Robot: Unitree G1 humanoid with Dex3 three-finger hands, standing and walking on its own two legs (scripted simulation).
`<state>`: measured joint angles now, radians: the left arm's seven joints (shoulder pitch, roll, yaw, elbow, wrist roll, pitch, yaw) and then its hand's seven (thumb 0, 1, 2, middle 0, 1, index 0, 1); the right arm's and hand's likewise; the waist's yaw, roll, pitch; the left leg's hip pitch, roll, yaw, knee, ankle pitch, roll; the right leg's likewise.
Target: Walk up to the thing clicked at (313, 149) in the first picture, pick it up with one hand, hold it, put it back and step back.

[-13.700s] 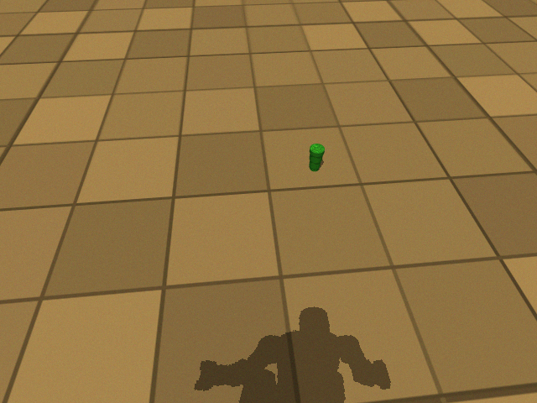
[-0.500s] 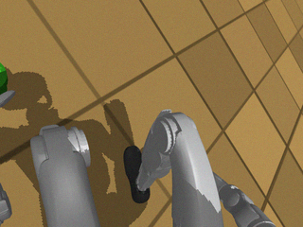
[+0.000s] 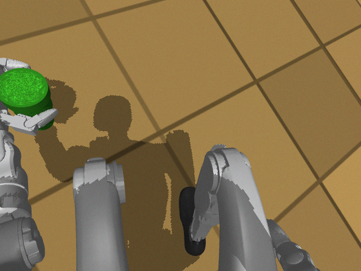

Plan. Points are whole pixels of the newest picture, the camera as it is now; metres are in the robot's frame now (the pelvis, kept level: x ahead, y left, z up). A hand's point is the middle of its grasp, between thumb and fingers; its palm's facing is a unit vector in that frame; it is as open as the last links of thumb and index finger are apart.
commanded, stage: settle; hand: left
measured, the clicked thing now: (33, 106) +0.43 +0.27 -0.08
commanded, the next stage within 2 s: lift in 0.70 s
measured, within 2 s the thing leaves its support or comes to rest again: neither
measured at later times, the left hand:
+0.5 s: hand (21, 85) +0.44 +0.27 -0.01, palm faces +0.28 -0.96 -0.03, open 10.7 cm
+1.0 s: hand (18, 76) +0.44 +0.27 +0.02, palm faces +0.27 -0.96 -0.05, open 10.7 cm
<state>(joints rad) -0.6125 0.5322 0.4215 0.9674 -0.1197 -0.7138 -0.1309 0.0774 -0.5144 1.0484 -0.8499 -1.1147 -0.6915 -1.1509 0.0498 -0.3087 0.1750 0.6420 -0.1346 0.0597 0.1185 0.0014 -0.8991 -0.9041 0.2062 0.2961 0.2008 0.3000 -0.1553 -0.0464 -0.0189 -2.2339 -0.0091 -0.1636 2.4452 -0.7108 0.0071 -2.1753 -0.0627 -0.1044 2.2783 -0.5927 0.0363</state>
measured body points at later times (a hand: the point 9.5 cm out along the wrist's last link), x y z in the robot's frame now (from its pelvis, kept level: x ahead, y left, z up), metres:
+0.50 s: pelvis +0.01 -0.01 +0.03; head +0.21 +0.07 +0.42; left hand +0.42 +0.32 -0.01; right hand +0.16 -0.27 -0.08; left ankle +0.08 +0.12 -0.30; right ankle +0.13 -0.13 -0.30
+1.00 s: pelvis +0.01 -0.01 +0.04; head +0.20 +0.06 +0.45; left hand +0.42 +0.32 +0.02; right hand +0.15 -0.27 -0.07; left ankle +0.08 +0.12 -0.30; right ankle +0.13 -0.13 -0.30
